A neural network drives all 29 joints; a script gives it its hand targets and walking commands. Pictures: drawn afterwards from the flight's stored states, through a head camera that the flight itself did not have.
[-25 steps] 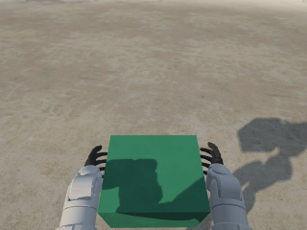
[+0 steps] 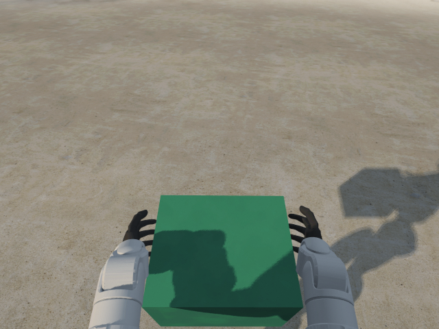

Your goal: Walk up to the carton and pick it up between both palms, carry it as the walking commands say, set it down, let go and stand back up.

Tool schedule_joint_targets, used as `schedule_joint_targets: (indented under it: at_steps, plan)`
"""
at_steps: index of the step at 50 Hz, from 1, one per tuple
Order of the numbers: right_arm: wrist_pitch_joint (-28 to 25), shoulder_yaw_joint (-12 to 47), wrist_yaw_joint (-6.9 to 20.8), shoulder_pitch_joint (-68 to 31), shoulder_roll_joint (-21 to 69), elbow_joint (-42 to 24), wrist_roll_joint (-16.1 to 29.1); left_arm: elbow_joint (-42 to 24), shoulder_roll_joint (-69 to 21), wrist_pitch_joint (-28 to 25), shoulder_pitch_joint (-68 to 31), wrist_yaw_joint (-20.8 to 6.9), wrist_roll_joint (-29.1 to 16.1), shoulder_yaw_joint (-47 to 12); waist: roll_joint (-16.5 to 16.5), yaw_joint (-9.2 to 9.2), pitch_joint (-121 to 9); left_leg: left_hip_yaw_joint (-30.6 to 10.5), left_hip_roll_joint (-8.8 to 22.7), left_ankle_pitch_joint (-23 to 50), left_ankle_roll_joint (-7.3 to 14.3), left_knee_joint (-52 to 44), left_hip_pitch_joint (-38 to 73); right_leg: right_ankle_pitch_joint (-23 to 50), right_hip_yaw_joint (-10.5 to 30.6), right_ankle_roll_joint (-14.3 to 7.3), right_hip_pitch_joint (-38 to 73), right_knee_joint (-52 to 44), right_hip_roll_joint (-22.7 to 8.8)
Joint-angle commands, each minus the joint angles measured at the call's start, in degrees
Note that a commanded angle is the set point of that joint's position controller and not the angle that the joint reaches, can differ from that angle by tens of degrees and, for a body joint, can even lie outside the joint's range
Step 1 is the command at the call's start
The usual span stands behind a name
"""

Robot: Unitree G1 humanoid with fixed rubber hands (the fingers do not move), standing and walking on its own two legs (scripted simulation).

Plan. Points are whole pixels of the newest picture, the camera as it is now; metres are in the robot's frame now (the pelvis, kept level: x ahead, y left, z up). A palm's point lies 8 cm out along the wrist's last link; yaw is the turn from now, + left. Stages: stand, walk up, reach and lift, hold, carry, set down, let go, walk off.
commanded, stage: hold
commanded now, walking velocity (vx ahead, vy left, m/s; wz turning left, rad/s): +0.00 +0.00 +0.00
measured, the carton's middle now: (221, 261) +0.30 -0.01 -0.04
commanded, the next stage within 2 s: set down in 0.60 s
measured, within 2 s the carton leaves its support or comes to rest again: neither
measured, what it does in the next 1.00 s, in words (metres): stands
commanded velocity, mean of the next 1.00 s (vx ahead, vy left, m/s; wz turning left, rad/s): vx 0.00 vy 0.00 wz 0.00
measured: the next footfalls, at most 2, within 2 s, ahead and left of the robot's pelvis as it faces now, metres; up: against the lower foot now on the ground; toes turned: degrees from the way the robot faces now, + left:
none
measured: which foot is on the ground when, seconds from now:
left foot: down 0.00-1.00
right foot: down 0.00-1.00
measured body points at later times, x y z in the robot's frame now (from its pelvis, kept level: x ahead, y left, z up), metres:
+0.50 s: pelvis +0.02 -0.07 +0.01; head -0.06 -0.08 +0.46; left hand +0.30 +0.15 +0.06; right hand +0.34 -0.19 +0.06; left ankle +0.02 +0.07 -0.73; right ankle +0.08 -0.13 -0.73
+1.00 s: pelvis +0.02 -0.04 +0.01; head -0.02 -0.04 +0.45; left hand +0.30 +0.16 -0.01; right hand +0.33 -0.18 +0.00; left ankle +0.02 +0.07 -0.73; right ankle +0.08 -0.13 -0.73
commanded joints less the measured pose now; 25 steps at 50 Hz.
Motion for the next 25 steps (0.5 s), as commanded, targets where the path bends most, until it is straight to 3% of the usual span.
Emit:
schedule_joint_targets:
  at_steps: [1, 4, 7, 9, 14, 15, 16, 20, 25]
  plan:
    - [-3.9, 36.5, 28.5, -41.1, 48.8, -5.5, 16.2, -12.7, -62.7, -9.0, -46.0, -18.9, -18.8, -38.4, 9.3, -2.22, -28.0, -22.3, 8.1, 14.2, -3.7, -14.4, 14.0, 2.6, 4.0, -0.5, 15.7, 1.4, 7.3]
    - [-3.4, 35.5, 29.8, -37.2, 50.6, -2.4, 15.7, -9.9, -63.0, -9.2, -45.2, -19.5, -18.7, -38.2, 3.5, -3.99, -23.7, -19.3, 6.6, 18.4, -4.0, -14.7, 17.1, 5.1, 4.6, -1.2, 15.3, -2.7, 6.4]
    - [-2.2, 34.8, 30.1, -32.9, 52.9, 2.6, 15.1, -7.2, -60.4, -9.0, -42.3, -21.2, -17.9, -34.7, -1.4, -2.29, -16.7, -16.0, 4.6, 18.9, -3.0, -16.4, 14.3, 6.6, 4.8, -1.2, 19.1, -7.0, 6.1]
    - [-2.3, 34.8, 30.1, -33.3, 54.3, 3.6, 15.0, -6.3, -59.0, -9.1, -41.5, -22.1, -17.1, -32.7, -1.9, -0.34, -14.9, -14.4, 3.2, 19.0, -2.6, -16.9, 13.8, 7.8, 5.1, -1.1, 20.7, -8.8, 5.7]
    - [-2.7, 31.8, 29.0, -34.2, 57.9, 5.6, 13.4, -3.9, -56.1, -9.4, -43.1, -25.4, -15.6, -29.9, -2.3, 0.82, -14.3, -12.1, 0.4, 16.3, -1.1, -16.8, 13.4, 9.9, 6.6, -0.6, 22.8, -12.2, 3.7]
    - [-2.7, 31.0, 28.7, -34.3, 58.8, 6.4, 13.0, -3.2, -55.0, -9.6, -44.0, -26.2, -15.4, -29.3, -3.7, 0.82, -14.0, -11.6, -0.3, 15.2, -0.8, -16.5, 13.3, 9.5, 7.1, -0.4, 22.4, -12.8, 3.0]
    - [-3.0, 30.7, 28.3, -36.5, 59.9, 6.4, 13.1, -2.2, -54.2, -9.9, -45.2, -27.2, -14.8, -27.8, -5.2, 1.44, -13.7, -11.0, -1.3, 13.6, -0.3, -16.0, 13.1, 7.9, 7.8, -0.3, 21.8, -13.5, 2.0]
    - [-4.0, 29.3, 27.0, -39.8, 63.2, 8.4, 12.2, -1.0, -51.8, -11.2, -50.4, -30.4, -14.2, -25.0, -6.1, 2.32, -16.8, -9.0, -4.1, 8.9, -0.1, -13.9, 12.0, 5.3, 11.0, 0.0, 21.2, -14.0, -1.0]
    - [-4.8, 27.3, 26.2, -43.6, 65.2, 12.0, 11.2, 1.2, -50.8, -12.1, -55.8, -32.7, -14.2, -21.8, -4.7, 3.41, -19.7, -7.9, -4.7, 6.5, -0.2, -12.0, 11.3, -1.8, 12.5, 0.0, 19.8, -14.6, -1.7]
